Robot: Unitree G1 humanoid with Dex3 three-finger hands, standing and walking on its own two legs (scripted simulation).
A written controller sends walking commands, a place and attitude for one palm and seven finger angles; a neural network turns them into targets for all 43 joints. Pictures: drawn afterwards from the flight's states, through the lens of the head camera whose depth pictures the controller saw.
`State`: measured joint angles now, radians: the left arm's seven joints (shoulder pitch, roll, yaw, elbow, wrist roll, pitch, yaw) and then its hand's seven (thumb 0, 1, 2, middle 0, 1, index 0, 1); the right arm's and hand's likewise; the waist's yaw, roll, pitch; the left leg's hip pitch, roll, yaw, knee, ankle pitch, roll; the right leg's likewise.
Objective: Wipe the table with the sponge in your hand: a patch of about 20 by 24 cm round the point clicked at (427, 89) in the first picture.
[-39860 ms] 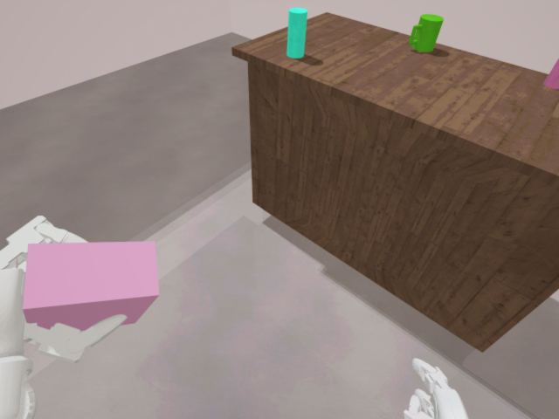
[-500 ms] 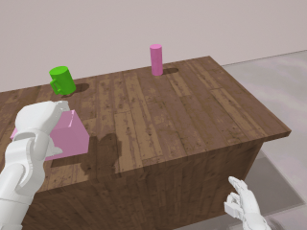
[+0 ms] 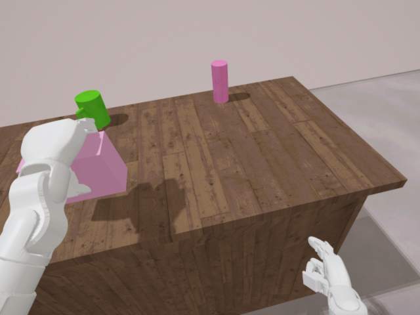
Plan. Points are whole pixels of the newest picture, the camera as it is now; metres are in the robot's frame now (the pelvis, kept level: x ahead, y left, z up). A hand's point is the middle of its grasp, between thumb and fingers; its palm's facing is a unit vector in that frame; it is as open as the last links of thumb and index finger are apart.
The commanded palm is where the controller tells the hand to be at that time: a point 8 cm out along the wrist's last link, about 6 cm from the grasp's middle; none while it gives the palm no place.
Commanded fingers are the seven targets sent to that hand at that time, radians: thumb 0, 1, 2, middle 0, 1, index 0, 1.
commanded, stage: lift the sponge slowly off the table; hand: left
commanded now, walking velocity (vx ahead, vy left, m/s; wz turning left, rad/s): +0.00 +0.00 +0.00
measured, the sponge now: (83, 175) +0.28 +0.30 +0.16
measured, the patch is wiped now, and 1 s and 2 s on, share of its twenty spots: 0.95 0.95 0.95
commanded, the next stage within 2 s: bring the sponge back beside the body in 0.42 s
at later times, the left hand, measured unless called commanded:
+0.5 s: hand (63, 155) +0.27 +0.30 +0.22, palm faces +0.17 -0.03 -0.98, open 10.0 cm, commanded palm +0.23 +0.29 +0.29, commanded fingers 0.00 0.10 1.30 -1.20 -1.60 -1.20 -1.60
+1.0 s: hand (62, 169) +0.24 +0.29 +0.21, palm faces +0.21 -0.07 -0.97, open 10.0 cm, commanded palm +0.19 +0.28 +0.29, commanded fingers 0.00 0.10 1.30 -1.20 -1.60 -1.20 -1.60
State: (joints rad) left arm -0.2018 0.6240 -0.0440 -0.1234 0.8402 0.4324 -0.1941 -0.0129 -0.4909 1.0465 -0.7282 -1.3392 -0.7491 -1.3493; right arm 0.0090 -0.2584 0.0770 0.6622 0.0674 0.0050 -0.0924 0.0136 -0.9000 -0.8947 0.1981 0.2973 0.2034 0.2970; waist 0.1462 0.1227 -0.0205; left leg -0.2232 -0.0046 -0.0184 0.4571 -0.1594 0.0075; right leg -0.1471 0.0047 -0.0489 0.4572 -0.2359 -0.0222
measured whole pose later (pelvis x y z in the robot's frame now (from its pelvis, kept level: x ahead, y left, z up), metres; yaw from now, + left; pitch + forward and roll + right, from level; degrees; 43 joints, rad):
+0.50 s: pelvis -0.01 +0.00 +0.00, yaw +1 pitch -5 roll -1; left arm -0.27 0.67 -0.03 -0.12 0.82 0.44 -0.26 -0.01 -0.49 1.05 -0.73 -1.34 -0.75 -1.35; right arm 0.01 -0.27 0.08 0.65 0.08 0.00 -0.11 0.01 -0.90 -0.89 0.20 0.30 0.20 0.30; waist 0.16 0.13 -0.02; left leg -0.24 -0.01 -0.03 0.47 -0.15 0.01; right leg -0.16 0.00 -0.06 0.48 -0.24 -0.02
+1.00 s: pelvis -0.01 +0.00 +0.00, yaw +0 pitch -5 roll +0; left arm -0.10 0.66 0.01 -0.30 0.77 0.47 -0.22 -0.01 -0.49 1.05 -0.73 -1.34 -0.75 -1.35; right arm 0.01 -0.28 0.07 0.63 0.08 0.01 -0.12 0.02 -0.90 -0.89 0.20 0.30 0.20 0.30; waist 0.17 0.13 -0.02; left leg -0.24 0.00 -0.02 0.49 -0.17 0.00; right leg -0.17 0.01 -0.05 0.50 -0.25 -0.03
